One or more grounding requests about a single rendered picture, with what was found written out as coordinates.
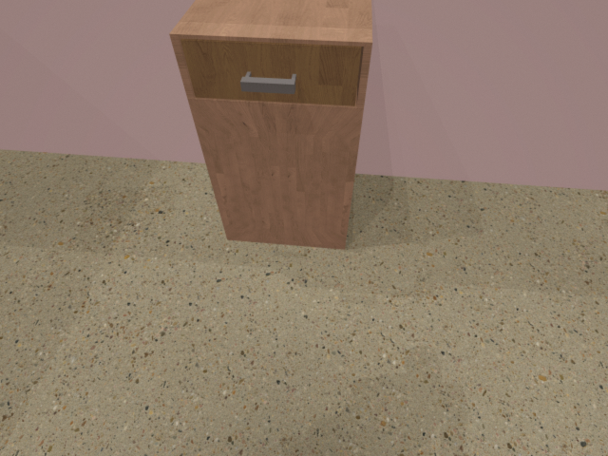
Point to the handle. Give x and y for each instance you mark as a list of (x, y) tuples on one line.
[(267, 85)]

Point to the cabinet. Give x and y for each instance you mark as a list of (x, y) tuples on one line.
[(282, 173)]

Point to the drawer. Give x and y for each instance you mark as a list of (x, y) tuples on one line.
[(325, 74)]

